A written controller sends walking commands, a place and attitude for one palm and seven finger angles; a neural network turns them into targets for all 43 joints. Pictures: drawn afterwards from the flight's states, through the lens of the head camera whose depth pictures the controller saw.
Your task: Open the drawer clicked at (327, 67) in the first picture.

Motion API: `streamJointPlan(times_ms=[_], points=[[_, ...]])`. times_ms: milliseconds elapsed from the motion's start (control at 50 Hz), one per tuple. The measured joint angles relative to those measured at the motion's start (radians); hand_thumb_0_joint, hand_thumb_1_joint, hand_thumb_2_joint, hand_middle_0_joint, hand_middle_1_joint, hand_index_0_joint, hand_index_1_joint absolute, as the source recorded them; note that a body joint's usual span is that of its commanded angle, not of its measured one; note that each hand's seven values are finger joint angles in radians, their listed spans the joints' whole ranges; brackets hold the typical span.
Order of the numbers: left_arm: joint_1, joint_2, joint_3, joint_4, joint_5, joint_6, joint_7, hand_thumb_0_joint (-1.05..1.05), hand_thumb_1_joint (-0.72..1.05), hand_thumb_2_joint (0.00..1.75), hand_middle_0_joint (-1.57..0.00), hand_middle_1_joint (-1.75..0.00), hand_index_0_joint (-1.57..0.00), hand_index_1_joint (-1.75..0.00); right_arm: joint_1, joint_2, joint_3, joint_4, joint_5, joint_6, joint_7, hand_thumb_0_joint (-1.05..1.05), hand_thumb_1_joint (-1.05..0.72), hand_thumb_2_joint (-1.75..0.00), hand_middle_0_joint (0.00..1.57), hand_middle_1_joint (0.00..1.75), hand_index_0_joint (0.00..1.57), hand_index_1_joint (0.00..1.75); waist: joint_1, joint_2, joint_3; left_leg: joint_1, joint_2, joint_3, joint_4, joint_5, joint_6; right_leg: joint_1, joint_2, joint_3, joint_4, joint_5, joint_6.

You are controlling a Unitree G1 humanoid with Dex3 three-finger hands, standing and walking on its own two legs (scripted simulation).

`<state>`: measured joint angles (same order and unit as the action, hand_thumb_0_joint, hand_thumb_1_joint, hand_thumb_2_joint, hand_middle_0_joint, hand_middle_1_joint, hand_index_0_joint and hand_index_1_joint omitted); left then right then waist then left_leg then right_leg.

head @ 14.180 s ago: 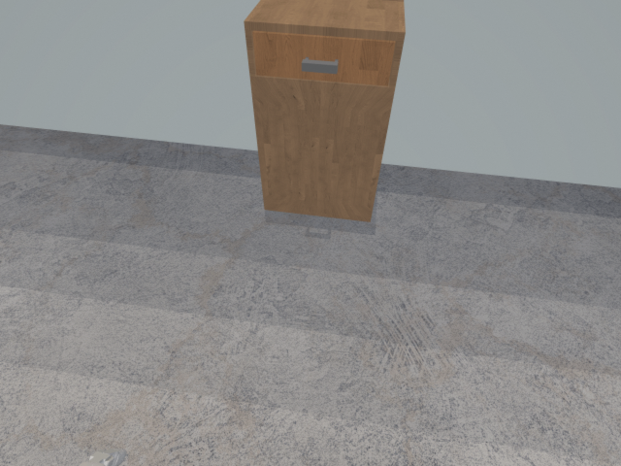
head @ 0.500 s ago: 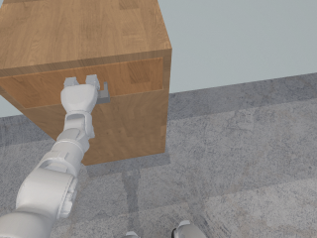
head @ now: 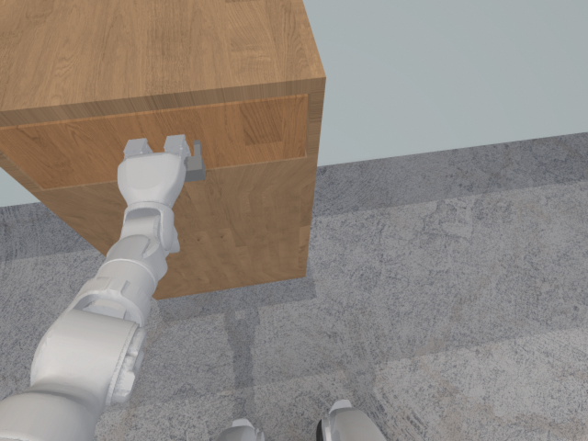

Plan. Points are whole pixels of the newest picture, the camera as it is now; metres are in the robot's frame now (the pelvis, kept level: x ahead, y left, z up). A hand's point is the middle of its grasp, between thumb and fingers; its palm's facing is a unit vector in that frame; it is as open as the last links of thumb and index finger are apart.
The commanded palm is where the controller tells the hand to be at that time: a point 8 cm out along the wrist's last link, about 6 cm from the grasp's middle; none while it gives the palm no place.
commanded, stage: lower the fingers behind the handle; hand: left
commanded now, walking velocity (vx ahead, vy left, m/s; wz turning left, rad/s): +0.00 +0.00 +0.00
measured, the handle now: (166, 160) +0.53 +0.17 +0.01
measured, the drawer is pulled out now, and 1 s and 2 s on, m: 0.00 0.00 0.02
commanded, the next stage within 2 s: close the thumb around the handle in 0.18 s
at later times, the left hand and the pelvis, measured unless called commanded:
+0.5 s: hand (166, 192) +0.48 +0.17 -0.01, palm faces -0.03 -0.03 -1.00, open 12.5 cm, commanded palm +0.46 +0.17 +0.04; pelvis +0.00 +0.00 +0.00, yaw +0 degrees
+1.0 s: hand (167, 193) +0.48 +0.17 -0.01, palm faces -0.04 -0.04 -1.00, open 6.0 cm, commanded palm +0.46 +0.18 +0.04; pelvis +0.01 +0.00 +0.00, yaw -1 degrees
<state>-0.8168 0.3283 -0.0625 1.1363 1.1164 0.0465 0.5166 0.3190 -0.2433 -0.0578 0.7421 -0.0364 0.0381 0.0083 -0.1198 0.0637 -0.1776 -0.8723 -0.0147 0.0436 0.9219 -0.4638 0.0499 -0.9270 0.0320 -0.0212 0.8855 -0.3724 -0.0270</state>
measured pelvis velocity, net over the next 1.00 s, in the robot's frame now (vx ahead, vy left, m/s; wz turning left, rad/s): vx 0.01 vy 0.00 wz -0.01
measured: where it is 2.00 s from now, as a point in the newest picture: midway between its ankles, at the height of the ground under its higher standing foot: outside the picture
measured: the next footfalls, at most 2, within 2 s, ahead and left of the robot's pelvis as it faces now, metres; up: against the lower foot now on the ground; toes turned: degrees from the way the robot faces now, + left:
none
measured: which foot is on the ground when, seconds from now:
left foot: down 0.00-1.00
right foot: down 0.00-1.00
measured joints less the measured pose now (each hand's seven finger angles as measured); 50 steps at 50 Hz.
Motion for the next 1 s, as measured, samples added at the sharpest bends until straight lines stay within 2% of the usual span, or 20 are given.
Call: streamJointPlan(times_ms=[220,400,560,840,900,1000], points=[[-0.039,0.001,0.001,0.041,-0.020,0.044,-0.015,0.00,-0.49,0.30,-0.33,-1.21,-0.32,-1.20,-0.006,0.002,0.016,-0.001,0.003,0.008,-0.005,0.00,-0.91,-0.90,0.20,0.30,0.20,0.30,-0.017,0.003,0.010,0.005,-0.001,0.003,-0.011,0.008,0.003,0.005,0.000,0.004,-0.012,0.009,0.003],[-0.037,0.014,-0.001,0.031,-0.017,0.017,-0.030,0.00,-0.44,0.32,-0.34,-1.22,-0.33,-1.21,0.014,-0.006,0.011,-0.005,0.003,0.001,-0.009,0.00,-0.91,-0.90,0.20,0.30,0.20,0.30,-0.015,0.001,0.006,-0.001,0.000,0.004,-0.007,0.005,0.003,-0.002,0.000,0.004,-0.009,0.007,0.003],[-0.025,0.009,-0.002,0.016,-0.014,0.016,-0.015,0.00,-0.15,0.45,-0.34,-1.24,-0.34,-1.24,0.016,-0.007,0.002,0.001,0.001,0.002,-0.002,0.00,-0.91,-0.90,0.20,0.30,0.20,0.30,-0.012,0.002,0.003,-0.005,0.001,0.001,-0.001,0.000,0.003,-0.003,0.002,0.002,-0.006,0.003,0.003],[-0.020,0.005,0.002,0.018,-0.020,0.028,-0.021,0.00,0.58,0.76,-0.36,-1.29,-0.39,-1.31,-0.003,-0.002,0.015,-0.006,0.004,0.011,-0.006,0.00,-0.91,-0.90,0.20,0.30,0.20,0.30,-0.011,0.001,0.006,0.019,0.002,0.005,-0.020,0.002,0.003,0.018,0.004,0.007,-0.022,0.005,0.004],[-0.009,0.006,0.002,0.014,-0.019,0.025,-0.029,0.00,0.66,0.79,-0.35,-1.30,-0.40,-1.33,-0.005,-0.001,0.014,-0.011,0.004,0.011,-0.007,0.00,-0.91,-0.90,0.20,0.30,0.20,0.30,-0.012,0.000,0.006,0.022,0.003,0.007,-0.023,0.002,0.003,0.020,0.005,0.009,-0.024,0.006,0.004],[0.007,0.006,0.012,-0.011,-0.018,0.015,-0.030,0.00,0.66,0.79,-0.34,-1.32,-0.39,-1.34,-0.002,0.000,0.008,-0.014,0.001,0.010,-0.007,0.00,-0.91,-0.90,0.20,0.30,0.20,0.30,-0.009,0.000,0.005,0.023,0.004,0.008,-0.023,0.000,0.002,0.020,0.006,0.011,-0.023,0.005,0.004]])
